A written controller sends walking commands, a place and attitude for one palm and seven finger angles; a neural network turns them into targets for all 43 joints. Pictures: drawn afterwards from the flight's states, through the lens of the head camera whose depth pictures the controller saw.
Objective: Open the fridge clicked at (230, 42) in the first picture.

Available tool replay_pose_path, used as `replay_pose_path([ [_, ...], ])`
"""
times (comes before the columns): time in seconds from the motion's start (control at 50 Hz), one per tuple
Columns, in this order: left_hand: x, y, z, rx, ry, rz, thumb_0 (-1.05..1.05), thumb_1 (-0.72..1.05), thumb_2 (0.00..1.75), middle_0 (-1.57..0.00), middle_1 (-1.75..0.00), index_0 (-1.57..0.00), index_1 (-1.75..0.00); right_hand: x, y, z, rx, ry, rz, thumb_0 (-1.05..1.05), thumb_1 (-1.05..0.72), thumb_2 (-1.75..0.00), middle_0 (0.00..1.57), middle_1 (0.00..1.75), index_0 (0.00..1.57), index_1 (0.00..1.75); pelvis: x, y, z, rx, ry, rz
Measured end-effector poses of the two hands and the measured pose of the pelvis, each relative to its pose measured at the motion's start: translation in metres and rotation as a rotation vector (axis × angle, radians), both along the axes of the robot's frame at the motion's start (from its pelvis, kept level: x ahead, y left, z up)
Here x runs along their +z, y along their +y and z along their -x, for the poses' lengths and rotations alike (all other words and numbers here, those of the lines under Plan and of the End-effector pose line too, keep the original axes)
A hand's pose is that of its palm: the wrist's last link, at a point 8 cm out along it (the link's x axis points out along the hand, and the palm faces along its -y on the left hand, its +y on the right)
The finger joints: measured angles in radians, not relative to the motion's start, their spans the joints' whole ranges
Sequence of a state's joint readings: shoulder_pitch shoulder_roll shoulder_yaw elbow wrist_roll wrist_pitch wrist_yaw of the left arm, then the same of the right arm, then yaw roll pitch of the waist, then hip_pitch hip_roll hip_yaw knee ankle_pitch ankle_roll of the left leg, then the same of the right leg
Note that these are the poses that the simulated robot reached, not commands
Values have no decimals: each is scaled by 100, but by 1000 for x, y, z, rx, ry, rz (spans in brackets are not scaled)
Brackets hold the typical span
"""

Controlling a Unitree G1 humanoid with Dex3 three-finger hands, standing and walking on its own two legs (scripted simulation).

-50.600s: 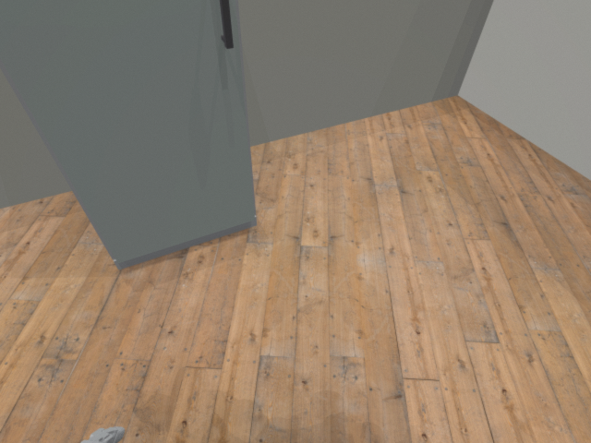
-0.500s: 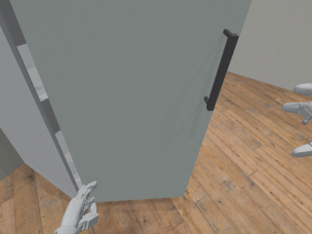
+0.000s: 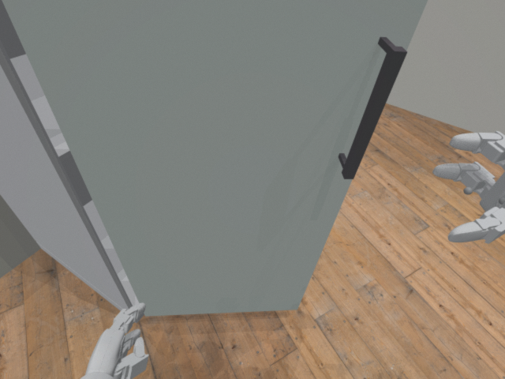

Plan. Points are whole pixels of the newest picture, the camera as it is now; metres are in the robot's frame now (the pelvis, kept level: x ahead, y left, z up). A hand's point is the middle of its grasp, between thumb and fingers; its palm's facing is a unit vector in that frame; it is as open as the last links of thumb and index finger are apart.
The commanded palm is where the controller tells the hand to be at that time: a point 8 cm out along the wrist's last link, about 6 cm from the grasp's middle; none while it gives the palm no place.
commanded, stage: move the hooked fingers beside the handle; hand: right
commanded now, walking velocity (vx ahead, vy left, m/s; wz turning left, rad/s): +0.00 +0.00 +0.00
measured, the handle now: (364, 116) +0.49 -0.17 +0.20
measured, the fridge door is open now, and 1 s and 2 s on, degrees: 54 54 54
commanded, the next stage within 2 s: none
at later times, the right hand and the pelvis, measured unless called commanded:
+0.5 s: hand (439, 160) +0.38 -0.25 +0.21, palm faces +0.00 +1.00 -0.06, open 13.9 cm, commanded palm +0.36 -0.29 +0.22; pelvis +0.00 +0.01 +0.00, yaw +0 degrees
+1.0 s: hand (411, 132) +0.44 -0.23 +0.22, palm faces -0.05 +1.00 -0.03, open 14.0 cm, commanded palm +0.41 -0.28 +0.21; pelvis +0.00 +0.01 +0.00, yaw +1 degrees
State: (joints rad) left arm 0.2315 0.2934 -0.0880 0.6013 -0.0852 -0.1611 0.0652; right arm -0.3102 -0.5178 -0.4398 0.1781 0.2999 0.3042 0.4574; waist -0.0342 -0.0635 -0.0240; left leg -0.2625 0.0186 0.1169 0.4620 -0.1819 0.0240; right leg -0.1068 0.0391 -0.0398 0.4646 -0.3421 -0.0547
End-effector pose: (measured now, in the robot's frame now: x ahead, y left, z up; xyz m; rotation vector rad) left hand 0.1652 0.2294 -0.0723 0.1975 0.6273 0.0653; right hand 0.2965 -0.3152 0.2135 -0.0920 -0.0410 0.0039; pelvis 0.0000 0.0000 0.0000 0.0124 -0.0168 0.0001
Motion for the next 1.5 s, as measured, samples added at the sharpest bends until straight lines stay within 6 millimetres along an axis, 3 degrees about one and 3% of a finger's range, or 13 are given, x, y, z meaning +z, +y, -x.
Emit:
replay_pose_path([
  [0.1,1,4,-4,-4,7,-23,1,90,90,-21,-30,-20,-30,0,9,-6,10,-43,-8,-1,50,-30,31,120,30,120,0,3,-1,-10,-5,-2],
  [0.34,-1,13,-1,37,13,-2,1,90,90,-21,-30,-20,-30,8,21,-51,26,5,-27,-1,50,-30,31,120,31,120,1,10,-2,-1,23,5],
  [0.48,-6,28,17,68,69,-28,1,90,90,-21,-30,-20,-30,0,14,-57,-1,17,-38,-1,50,-30,31,120,31,120,0,13,-1,4,33,6],
  [0.62,-12,37,36,95,127,-59,1,91,90,-20,-30,-20,-30,1,21,-71,18,17,-32,-1,50,-30,31,120,30,120,0,13,3,-2,41,4],
  [0.76,-15,38,54,130,154,-54,1,91,90,-20,-30,-20,-30,8,33,-92,48,10,-61,-1,50,-30,31,120,31,120,0,10,4,7,55,6],
  [0.9,-21,39,78,162,216,-57,1,91,90,-21,-30,-20,-30,-4,31,-111,18,66,-46,-1,50,-30,31,120,30,120,-1,8,6,15,79,8],
  [1.06,-26,40,106,193,305,-76,1,91,90,-21,-30,-20,-30,8,37,-129,55,-9,-65,-1,50,-30,31,120,30,120,0,4,1,21,95,4],
  [1.14,-27,41,112,212,323,-69,1,91,90,-21,-30,-20,-30,1,34,-133,54,30,-73,-1,50,-30,31,120,30,120,0,2,-3,30,105,4],
  [1.26,-26,39,109,214,329,-68,1,91,90,-21,-30,-20,-30,-17,26,-127,37,47,-58,-1,50,-30,31,120,30,120,0,-1,-6,38,107,2],
  [1.42,-19,31,78,163,267,-74,1,91,90,-21,-30,-20,-30,2,22,-118,50,-29,-59,-1,50,-30,30,120,30,120,1,-3,-10,16,92,-7],
  [1.5,-19,26,60,141,232,-64,1,91,90,-21,-30,-20,-30,-5,25,-123,56,46,-75,-1,50,-30,31,120,30,120,0,-5,-10,11,101,-6],
])
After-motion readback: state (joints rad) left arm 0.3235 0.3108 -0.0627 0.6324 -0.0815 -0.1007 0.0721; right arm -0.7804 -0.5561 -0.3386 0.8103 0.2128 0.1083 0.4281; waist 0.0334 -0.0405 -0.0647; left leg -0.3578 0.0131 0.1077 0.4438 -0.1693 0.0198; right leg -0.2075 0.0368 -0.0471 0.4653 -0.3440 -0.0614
